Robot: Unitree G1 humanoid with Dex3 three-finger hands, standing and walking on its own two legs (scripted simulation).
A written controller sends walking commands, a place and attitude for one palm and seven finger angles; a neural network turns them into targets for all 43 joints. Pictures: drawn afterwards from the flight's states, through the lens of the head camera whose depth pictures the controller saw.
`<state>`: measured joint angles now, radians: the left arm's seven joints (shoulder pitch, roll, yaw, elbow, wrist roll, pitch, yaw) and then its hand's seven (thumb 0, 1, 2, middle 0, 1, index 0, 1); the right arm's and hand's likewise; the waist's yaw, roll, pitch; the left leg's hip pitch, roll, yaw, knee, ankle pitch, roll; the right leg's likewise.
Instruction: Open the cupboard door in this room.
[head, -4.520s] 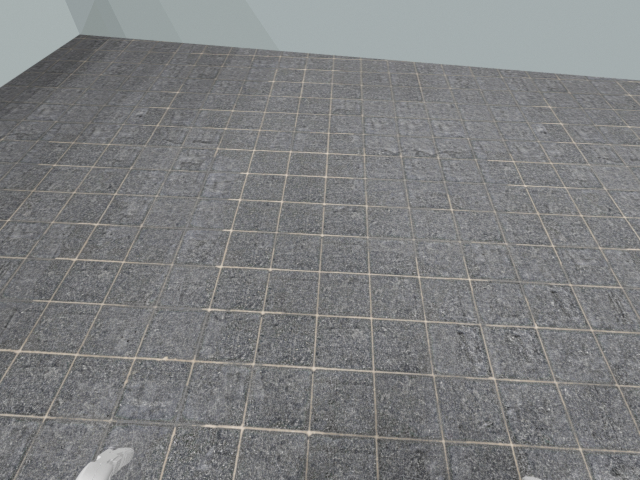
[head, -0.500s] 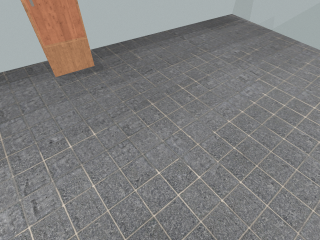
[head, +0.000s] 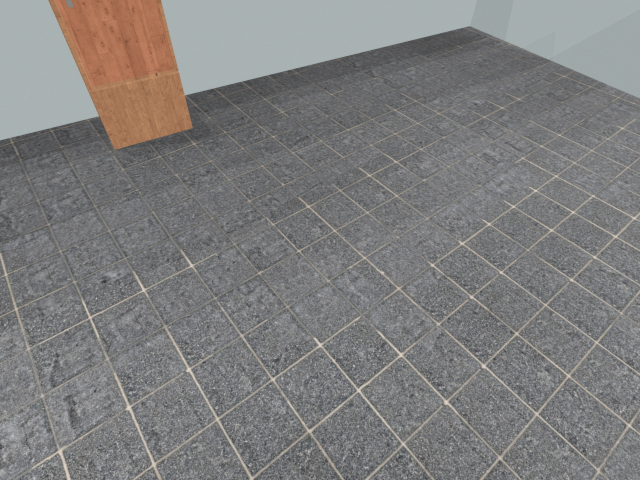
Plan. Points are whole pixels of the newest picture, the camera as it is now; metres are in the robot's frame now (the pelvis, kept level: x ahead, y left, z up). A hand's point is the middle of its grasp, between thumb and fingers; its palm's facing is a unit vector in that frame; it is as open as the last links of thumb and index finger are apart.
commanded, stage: stand and wait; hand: left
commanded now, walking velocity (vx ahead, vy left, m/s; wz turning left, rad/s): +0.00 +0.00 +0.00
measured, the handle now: out of the picture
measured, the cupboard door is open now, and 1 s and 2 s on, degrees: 0 0 0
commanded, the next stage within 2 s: turn or walk to find it in 0.70 s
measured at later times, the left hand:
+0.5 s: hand out of the picture +0.01 +0.19 -0.17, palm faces +0.02 -0.98 -0.22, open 7.4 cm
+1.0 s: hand out of the picture +0.07 +0.21 -0.16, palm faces +0.03 -0.96 -0.28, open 7.4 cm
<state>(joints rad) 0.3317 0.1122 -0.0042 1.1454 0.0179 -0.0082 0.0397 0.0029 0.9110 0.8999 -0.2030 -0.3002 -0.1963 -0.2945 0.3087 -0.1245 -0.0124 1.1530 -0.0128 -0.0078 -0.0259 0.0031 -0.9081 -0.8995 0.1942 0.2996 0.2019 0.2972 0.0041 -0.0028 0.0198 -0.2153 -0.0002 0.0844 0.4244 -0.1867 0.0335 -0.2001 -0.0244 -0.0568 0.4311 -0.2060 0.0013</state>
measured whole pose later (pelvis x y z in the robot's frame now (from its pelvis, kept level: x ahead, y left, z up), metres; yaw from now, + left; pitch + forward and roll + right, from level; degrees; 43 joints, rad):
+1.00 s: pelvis +0.02 -0.01 +0.00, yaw +2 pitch -1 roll +0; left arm 0.16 0.26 0.00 1.10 0.02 -0.01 0.02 0.00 0.91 0.90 -0.20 -0.30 -0.20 -0.29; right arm 0.15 -0.27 0.00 1.12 -0.02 0.00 0.00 0.00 -0.90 -0.90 0.20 0.30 0.20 0.30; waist 0.01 0.01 0.04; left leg -0.18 -0.01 0.04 0.39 -0.19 0.02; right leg -0.15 -0.03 -0.10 0.40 -0.23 0.00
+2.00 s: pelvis +0.00 -0.01 +0.00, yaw +21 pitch +1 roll -1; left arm 0.14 0.22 0.06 0.96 0.02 0.06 0.03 0.01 0.91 0.90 -0.20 -0.30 -0.20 -0.29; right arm 0.24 -0.19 -0.05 0.99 -0.03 0.03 0.00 0.00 -0.90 -0.90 0.20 0.30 0.21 0.30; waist -0.04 0.01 0.05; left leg -0.32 -0.06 -0.05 0.44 -0.13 0.05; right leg -0.38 -0.05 0.00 0.87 -0.42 0.07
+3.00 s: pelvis -0.06 -0.08 -0.01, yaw +40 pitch +0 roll +1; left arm 0.18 0.19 0.04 1.00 0.02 0.01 0.03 0.00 0.91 0.90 -0.20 -0.30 -0.20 -0.29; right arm 0.17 -0.22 -0.06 1.03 -0.02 0.04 -0.01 0.00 -0.91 -0.90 0.20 0.30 0.21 0.30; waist 0.00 0.04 0.06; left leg -0.29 -0.03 -0.03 0.54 -0.25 0.00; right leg -0.23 -0.05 -0.08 0.55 -0.31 0.02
